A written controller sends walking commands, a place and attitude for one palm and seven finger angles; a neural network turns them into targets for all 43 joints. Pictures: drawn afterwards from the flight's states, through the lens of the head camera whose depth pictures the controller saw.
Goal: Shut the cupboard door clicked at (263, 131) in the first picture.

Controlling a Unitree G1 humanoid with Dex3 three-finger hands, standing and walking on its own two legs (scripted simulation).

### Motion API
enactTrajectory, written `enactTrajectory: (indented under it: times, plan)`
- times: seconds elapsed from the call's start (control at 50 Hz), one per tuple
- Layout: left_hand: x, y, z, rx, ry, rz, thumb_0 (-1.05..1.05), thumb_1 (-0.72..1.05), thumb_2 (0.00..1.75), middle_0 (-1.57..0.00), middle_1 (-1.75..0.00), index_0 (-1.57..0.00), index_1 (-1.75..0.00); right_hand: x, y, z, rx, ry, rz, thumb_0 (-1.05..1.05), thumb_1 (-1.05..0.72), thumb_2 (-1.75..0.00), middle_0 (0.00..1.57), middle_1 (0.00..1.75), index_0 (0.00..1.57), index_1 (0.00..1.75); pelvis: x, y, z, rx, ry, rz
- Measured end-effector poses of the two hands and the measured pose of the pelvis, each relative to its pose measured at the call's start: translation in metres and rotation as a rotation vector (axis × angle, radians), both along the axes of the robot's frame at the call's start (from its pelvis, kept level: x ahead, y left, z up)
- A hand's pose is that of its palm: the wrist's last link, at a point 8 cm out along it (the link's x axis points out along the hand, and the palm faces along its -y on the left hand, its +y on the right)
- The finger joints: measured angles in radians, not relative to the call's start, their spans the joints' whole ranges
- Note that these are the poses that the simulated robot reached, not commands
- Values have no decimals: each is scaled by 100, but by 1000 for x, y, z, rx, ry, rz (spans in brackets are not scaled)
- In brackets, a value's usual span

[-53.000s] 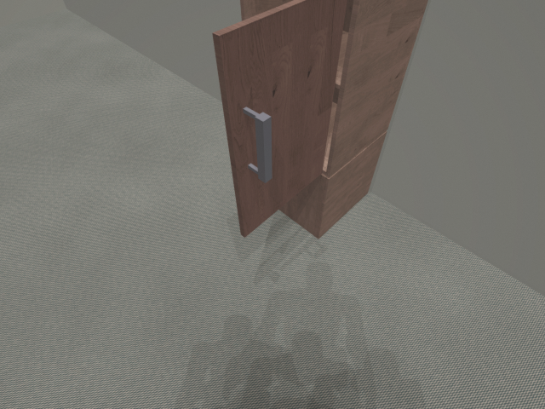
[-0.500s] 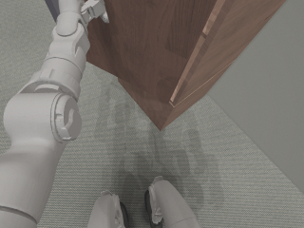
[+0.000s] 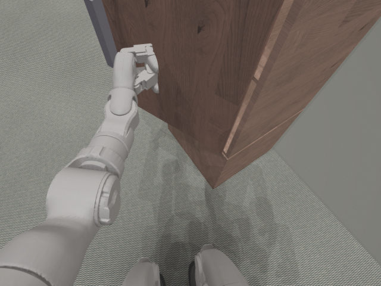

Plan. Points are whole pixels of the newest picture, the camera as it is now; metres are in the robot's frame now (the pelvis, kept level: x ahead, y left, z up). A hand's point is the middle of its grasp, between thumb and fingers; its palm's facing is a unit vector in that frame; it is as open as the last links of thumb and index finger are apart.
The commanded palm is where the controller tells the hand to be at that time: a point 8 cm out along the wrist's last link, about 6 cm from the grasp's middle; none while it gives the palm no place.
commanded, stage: pull the fist back off the door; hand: left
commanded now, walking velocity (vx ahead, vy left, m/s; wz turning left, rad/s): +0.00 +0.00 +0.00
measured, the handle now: (111, 30) +0.68 +0.10 +0.08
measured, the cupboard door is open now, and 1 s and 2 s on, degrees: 23 23 23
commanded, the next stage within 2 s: draw the hand back to the body in 0.22 s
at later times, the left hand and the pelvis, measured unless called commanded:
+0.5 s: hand (139, 82) +0.49 +0.04 +0.10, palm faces -0.06 -1.00 +0.02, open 3.1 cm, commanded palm +0.44 +0.10 +0.11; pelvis +0.01 +0.01 +0.01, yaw -2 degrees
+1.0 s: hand (50, 155) +0.33 +0.15 +0.16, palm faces -0.03 -0.99 -0.14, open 3.1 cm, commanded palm +0.30 +0.21 +0.18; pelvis +0.02 +0.03 +0.07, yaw -1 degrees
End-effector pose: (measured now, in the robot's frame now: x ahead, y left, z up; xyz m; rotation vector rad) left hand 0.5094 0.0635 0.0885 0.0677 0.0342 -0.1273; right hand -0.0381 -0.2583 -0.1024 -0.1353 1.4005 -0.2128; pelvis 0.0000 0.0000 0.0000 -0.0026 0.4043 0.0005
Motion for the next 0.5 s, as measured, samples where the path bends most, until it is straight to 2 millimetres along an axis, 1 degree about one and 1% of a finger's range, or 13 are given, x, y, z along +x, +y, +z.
enactTrajectory:
  times: [0.06, 0.1, 0.12, 0.18, 0.24, 0.3, 0.38, 0.44, 0.5]
  plan:
    - [-13, -2, -18, -27, 61, 11, 1, 90, 90, -130, -150, -130, -150, 12, -6, 1, -20, -29, 12, 1, -91, -90, 20, 30, 20, 30, -2, 0, 1, 0, -9, 2]
    - [-20, -1, -24, -61, 60, 30, 1, 90, 90, -130, -150, -130, -150, 21, -8, 0, -29, -55, 19, 1, -91, -90, 20, 30, 20, 30, -2, 1, 2, 2, -14, -1]
    - [-22, -1, -24, -73, 43, 38, 1, 90, 90, -130, -150, -130, -150, 25, -9, 0, -31, -70, 22, 1, -91, -90, 20, 30, 20, 30, -3, 1, 2, 4, -16, -3]
    - [-28, -1, -12, -73, -55, 38, 2, 90, 90, -130, -150, -130, -150, 37, -6, -4, -24, -111, 28, 1, -91, -90, 20, 30, 20, 30, -2, 2, 2, 9, -20, -8]
    - [-28, -1, 2, -18, -116, 17, 1, 90, 90, -130, -150, -130, -150, 46, 0, -10, -2, -134, 29, 0, -91, -90, 20, 30, 19, 30, -2, 2, 1, 11, -29, -8]
    - [-23, -1, 5, 32, -72, 11, 1, 90, 90, -130, -150, -130, -150, 50, 7, -13, 21, -139, 20, 0, -91, -90, 20, 30, 20, 30, -3, 2, 2, 12, -38, -7]
    - [-20, 4, -3, -8, 41, 39, 1, 90, 90, -130, -150, -130, -150, 49, 15, -10, 33, -138, 8, 1, -91, -90, 20, 30, 20, 30, -3, 3, 6, 11, -42, -8]
    - [-24, 13, -2, -88, 22, 65, 1, 90, 90, -130, -150, -130, -149, 47, 18, -5, 32, -138, 2, 1, -91, -90, 20, 30, 20, 30, 0, 5, 9, 14, -47, -21]
    - [-37, 31, 12, -90, -85, 71, 1, 90, 90, -130, -150, -129, -149, 48, 20, 0, 39, -154, -8, 1, -91, -90, 20, 30, 20, 30, 6, 6, 15, 17, -62, -39]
